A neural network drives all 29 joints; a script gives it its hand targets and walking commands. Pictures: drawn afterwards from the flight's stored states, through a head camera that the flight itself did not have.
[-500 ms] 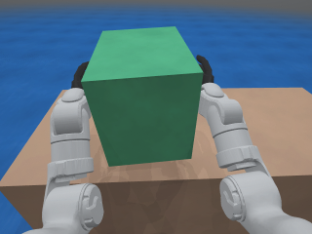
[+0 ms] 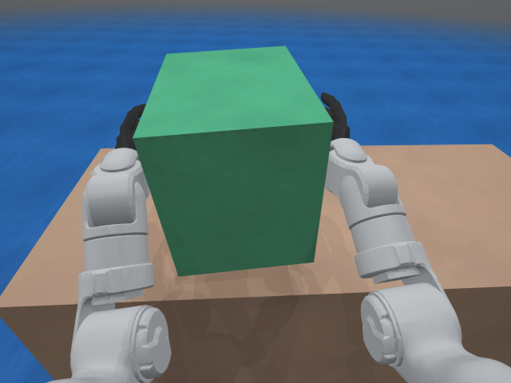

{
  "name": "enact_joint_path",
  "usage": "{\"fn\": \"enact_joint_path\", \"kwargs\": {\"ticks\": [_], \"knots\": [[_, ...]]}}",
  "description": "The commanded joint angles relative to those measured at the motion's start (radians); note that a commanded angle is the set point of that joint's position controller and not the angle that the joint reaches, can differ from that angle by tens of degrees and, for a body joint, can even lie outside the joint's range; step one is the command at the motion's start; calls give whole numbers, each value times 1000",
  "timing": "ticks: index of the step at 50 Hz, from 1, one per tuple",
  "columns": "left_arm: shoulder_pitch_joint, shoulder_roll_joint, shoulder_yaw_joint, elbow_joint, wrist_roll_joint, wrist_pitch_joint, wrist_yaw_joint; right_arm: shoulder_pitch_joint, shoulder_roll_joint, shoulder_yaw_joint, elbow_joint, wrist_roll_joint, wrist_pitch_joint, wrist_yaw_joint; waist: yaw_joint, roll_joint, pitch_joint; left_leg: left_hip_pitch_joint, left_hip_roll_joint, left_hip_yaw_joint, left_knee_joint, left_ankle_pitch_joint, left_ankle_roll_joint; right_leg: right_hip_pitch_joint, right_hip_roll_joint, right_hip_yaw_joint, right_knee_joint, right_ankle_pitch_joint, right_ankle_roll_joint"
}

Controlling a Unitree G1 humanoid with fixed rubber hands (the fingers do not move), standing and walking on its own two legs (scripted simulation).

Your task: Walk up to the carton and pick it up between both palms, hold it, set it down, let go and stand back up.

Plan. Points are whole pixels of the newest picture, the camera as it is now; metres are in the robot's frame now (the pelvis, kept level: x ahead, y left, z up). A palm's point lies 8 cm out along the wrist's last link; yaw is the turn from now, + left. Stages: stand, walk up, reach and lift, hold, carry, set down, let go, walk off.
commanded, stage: hold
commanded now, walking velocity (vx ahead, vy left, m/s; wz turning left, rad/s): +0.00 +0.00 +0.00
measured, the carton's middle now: (236, 152) +0.40 +0.00 +0.24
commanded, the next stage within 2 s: none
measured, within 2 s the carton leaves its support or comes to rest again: neither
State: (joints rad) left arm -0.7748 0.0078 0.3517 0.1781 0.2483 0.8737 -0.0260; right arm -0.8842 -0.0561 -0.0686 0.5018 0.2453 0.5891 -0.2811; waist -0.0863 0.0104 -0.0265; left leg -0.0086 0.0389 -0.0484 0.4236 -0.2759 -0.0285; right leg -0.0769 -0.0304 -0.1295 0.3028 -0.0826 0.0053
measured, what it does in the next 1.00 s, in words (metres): stands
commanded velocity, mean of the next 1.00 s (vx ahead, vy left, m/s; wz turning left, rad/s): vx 0.00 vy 0.00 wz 0.00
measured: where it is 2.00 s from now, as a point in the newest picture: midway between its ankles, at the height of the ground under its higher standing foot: outside the picture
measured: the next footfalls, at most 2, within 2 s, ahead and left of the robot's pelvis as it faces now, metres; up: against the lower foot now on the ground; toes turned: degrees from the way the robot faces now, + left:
none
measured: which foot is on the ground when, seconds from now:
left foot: down 0.00-1.00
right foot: down 0.00-1.00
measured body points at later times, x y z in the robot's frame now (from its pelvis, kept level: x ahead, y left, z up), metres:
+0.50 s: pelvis +0.00 +0.00 +0.00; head -0.07 +0.00 +0.44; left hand +0.38 +0.15 +0.26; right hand +0.38 -0.14 +0.27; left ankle -0.02 +0.13 -0.74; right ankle +0.06 -0.13 -0.74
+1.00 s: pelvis +0.00 +0.00 +0.00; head -0.06 +0.01 +0.45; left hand +0.38 +0.15 +0.25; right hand +0.38 -0.14 +0.26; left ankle -0.02 +0.13 -0.74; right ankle +0.06 -0.13 -0.74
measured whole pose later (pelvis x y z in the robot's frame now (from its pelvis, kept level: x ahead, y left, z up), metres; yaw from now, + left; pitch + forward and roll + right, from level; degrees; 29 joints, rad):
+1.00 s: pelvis +0.00 +0.00 +0.00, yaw +0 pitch -7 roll -2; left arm -0.78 0.01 0.35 0.18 0.24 0.86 -0.03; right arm -0.88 -0.06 -0.06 0.49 0.25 0.59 -0.29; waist -0.09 0.01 -0.03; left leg -0.02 0.04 -0.05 0.43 -0.28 -0.03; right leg -0.09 -0.03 -0.13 0.31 -0.08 0.01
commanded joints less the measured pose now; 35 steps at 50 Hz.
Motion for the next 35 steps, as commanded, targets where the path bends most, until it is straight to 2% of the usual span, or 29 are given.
{"fn": "enact_joint_path", "kwargs": {"ticks": [1, 2, 6, 15, 16, 20, 22, 24, 26, 27, 28, 30, 31, 35], "knots": [[-913, -554, -486, -140, -178, -86, -137, -926, 657, 358, -305, 159, -52, 138, -12, 50, -451, -260, -101, 27, -118, 274, -31, 467, 105, 68, 54, 161, 20], [-918, -557, -482, -125, -175, -87, -136, -930, 656, 348, -290, 151, -52, 141, -13, 57, -438, -280, -98, 27, -129, 245, -28, 468, 106, 68, 54, 138, 18], [-906, -555, -472, -131, -172, -89, -128, -938, 664, 368, -305, 167, -58, 139, 3, 55, -468, -263, -103, 29, -113, 277, -25, 474, 103, 72, 58, 166, 19], [-943, -539, -435, -58, -159, -103, -138, -967, 681, 329, -236, 127, -59, 145, 7, 24, -431, -323, -101, 36, -152, 145, 3, 475, 100, 73, 48, 87, 22], [-938, -543, -430, -46, -153, -102, -139, -955, 674, 325, -218, 127, -58, 146, 8, 43, -418, -333, -98, 35, -158, 145, 0, 483, 101, 74, 51, 85, 18], [-941, -551, -440, -49, -174, -107, -138, -995, 690, 338, -271, 138, -69, 141, 10, 32, -471, -313, -106, 35, -134, 181, -1, 486, 98, 75, 52, 123, 22], [-941, -541, -435, -44, -169, -107, -140, -957, 688, 329, -223, 136, -56, 135, -6, 37, -438, -306, -110, 34, -134, 185, -6, 475, 96, 77, 51, 131, 23], [-932, -534, -421, -19, -157, -102, -147, -972, 683, 323, -226, 131, -57, 134, 1, 29, -419, -325, -110, 38, -147, 145, 1, 472, 93, 75, 42, 99, 25], [-932, -540, -425, -33, -160, -106, -149, -963, 689, 327, -226, 133, -59, 135, -2, 24, -431, -320, -105, 34, -150, 154, 0, 484, 96, 74, 48, 114, 24], [-935, -542, -430, -67, -169, -111, -148, -971, 703, 348, -259, 145, -64, 133, 7, 16, -468, -309, -109, 34, -135, 200, -3, 500, 98, 75, 57, 151, 25], [-945, -549, -447, -83, -177, -111, -144, -965, 692, 349, -263, 153, -62, 132, -4, 38, -486, -287, -108, 31, -125, 231, -16, 497, 99, 75, 59, 166, 22], [-943, -545, -447, -80, -180, -110, -142, -968, 689, 354, -275, 157, -58, 127, -4, 32, -484, -276, -114, 31, -114, 243, -17, 483, 98, 74, 55, 172, 27], [-944, -549, -458, -89, -184, -110, -141, -950, 684, 347, -269, 156, -57, 126, -15, 47, -479, -279, -114, 29, -115, 235, -21, 478, 97, 74, 56, 167, 26], [-913, -540, -449, -91, -172, -98, -140, -949, 679, 362, -289, 162, -55, 124, -2, 29, -465, -279, -113, 30, -115, 250, -17, 479, 99, 71, 54, 175, 28]]}}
